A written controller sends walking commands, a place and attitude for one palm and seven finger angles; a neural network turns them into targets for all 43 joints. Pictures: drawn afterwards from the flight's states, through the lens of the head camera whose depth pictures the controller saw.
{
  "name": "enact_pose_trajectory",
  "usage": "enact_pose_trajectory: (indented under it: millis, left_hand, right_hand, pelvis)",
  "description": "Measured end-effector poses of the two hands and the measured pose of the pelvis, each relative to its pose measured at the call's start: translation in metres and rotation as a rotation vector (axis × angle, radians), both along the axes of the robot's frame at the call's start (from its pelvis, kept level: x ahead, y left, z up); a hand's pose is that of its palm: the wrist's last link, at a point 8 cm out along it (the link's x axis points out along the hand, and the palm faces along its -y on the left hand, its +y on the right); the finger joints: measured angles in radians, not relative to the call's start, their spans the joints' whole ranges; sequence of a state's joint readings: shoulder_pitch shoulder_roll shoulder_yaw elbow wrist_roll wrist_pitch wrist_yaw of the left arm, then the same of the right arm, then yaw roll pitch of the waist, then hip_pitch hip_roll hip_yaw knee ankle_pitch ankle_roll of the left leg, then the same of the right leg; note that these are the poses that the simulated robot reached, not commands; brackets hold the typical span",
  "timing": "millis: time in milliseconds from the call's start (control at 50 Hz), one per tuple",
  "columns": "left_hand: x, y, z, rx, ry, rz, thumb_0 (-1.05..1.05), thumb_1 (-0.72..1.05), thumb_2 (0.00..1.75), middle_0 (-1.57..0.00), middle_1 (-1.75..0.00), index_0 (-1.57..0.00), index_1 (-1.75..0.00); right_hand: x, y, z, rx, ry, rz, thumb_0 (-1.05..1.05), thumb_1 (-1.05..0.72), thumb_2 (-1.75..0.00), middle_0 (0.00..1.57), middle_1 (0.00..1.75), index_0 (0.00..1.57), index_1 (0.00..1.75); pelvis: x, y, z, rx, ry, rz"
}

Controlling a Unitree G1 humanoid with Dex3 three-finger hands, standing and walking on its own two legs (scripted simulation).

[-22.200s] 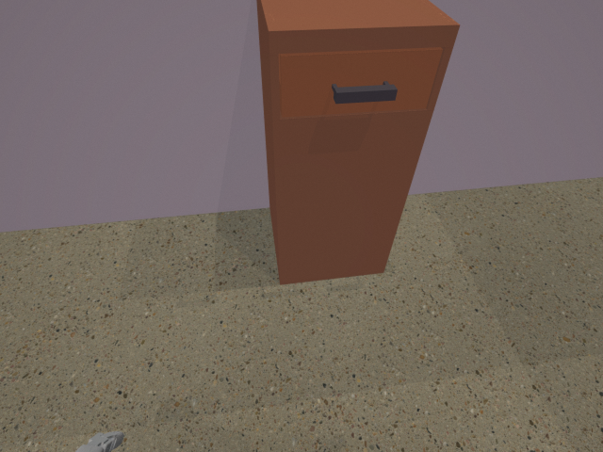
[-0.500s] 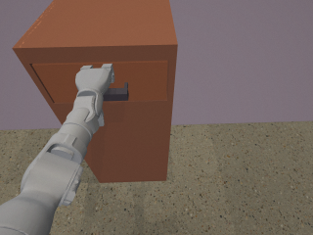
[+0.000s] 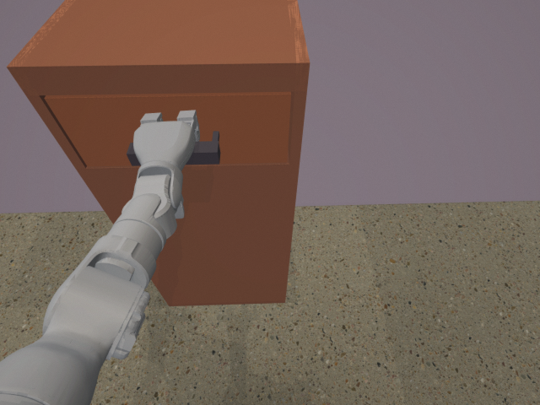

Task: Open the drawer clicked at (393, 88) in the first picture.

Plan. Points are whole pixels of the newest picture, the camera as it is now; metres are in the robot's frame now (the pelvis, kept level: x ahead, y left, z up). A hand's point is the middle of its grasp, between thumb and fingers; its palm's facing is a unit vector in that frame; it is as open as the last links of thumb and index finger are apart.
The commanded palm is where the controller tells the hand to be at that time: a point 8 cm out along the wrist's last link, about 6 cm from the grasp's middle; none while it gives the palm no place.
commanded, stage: lower the fingers behind the handle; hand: left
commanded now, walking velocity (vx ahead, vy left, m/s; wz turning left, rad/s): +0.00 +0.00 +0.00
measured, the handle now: (177, 144) +0.52 +0.14 +0.09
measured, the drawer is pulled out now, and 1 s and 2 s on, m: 0.00 0.00 0.00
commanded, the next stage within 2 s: close the thumb around the handle in 0.36 s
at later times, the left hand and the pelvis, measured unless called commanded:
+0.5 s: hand (174, 172) +0.48 +0.15 +0.07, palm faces +0.05 -0.02 -1.00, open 13.7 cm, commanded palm +0.46 +0.15 +0.12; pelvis +0.00 +0.00 +0.00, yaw +0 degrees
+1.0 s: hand (173, 170) +0.48 +0.15 +0.07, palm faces +0.02 -0.02 -1.00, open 7.0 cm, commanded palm +0.47 +0.15 +0.12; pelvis +0.00 +0.00 +0.00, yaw +0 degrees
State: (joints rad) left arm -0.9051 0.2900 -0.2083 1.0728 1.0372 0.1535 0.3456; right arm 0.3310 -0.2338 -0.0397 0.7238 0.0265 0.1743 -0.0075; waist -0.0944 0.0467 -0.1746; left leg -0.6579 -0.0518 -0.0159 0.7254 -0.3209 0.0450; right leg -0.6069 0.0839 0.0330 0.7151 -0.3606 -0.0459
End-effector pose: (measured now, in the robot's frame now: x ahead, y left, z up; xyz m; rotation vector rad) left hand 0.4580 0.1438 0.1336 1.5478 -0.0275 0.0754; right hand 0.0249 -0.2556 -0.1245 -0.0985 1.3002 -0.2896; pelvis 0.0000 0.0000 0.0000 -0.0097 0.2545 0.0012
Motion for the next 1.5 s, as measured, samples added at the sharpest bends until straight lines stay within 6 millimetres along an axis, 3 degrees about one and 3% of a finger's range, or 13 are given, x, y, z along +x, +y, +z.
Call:
enact_pose_trajectory:
  millis: [80,160,380,560,800,1020,1080,1500]
  left_hand:
    - [-0.001,-0.001,0.002,0.008,0.046,0.013,0.00,-0.49,0.30,-0.35,-1.23,-0.33,-1.30]
    - [-0.003,0.002,-0.009,0.015,0.124,0.000,0.00,-0.49,0.30,-0.33,-1.21,-0.31,-1.26]
    - [-0.004,0.009,-0.016,0.002,0.042,-0.086,-0.01,-0.49,0.30,-0.31,-1.20,-0.31,-1.21]
    - [0.000,0.004,-0.013,0.001,0.021,-0.031,-0.01,-0.46,0.31,-0.37,-1.24,-0.35,-1.28]
    - [0.001,0.004,-0.009,0.001,0.074,-0.037,0.00,0.00,0.51,-0.37,-1.26,-0.33,-1.27]
    - [0.002,0.006,-0.011,0.001,0.041,-0.058,0.00,0.58,0.76,-0.39,-1.31,-0.34,-1.31]
    - [0.001,0.007,-0.016,0.012,0.053,-0.048,-0.01,0.66,0.80,-0.40,-1.32,-0.34,-1.32]
    - [0.002,0.007,-0.015,0.009,0.070,-0.044,-0.01,0.66,0.81,-0.37,-1.35,-0.38,-1.35]
  right_hand:
    - [0.006,0.003,0.003,0.004,-0.040,-0.007,0.00,-0.90,-0.89,0.20,0.30,0.20,0.29]
    - [0.011,0.001,0.007,-0.011,-0.076,-0.011,0.00,-0.90,-0.89,0.20,0.30,0.20,0.29]
    - [0.008,-0.013,0.005,-0.051,-0.047,0.017,0.00,-0.90,-0.89,0.20,0.30,0.20,0.29]
    - [0.015,-0.008,0.000,-0.018,-0.027,0.015,0.00,-0.90,-0.89,0.20,0.30,0.20,0.29]
    - [0.027,-0.005,0.008,-0.027,-0.080,0.014,0.00,-0.90,-0.89,0.20,0.30,0.20,0.29]
    - [0.014,-0.011,0.006,-0.042,-0.039,0.016,0.00,-0.90,-0.89,0.20,0.30,0.20,0.29]
    - [0.010,-0.010,0.005,-0.038,-0.031,0.009,0.00,-0.90,-0.89,0.20,0.30,0.20,0.29]
    - [0.007,-0.001,0.005,-0.021,-0.041,-0.009,0.00,-0.90,-0.89,0.20,0.30,0.20,0.29]
  pelvis:
    - [-0.002,-0.002,0.002,0.003,-0.014,-0.007]
    - [-0.005,-0.003,0.003,0.004,-0.022,-0.011]
    - [-0.002,-0.004,-0.002,0.002,0.005,-0.001]
    - [0.006,-0.004,-0.001,0.002,0.008,0.003]
    - [0.004,-0.006,0.002,0.005,-0.014,-0.003]
    - [0.002,-0.004,0.000,0.002,0.005,0.000]
    - [0.002,-0.004,0.000,0.001,0.006,0.000]
    - [0.004,0.001,0.001,0.002,-0.001,-0.013]
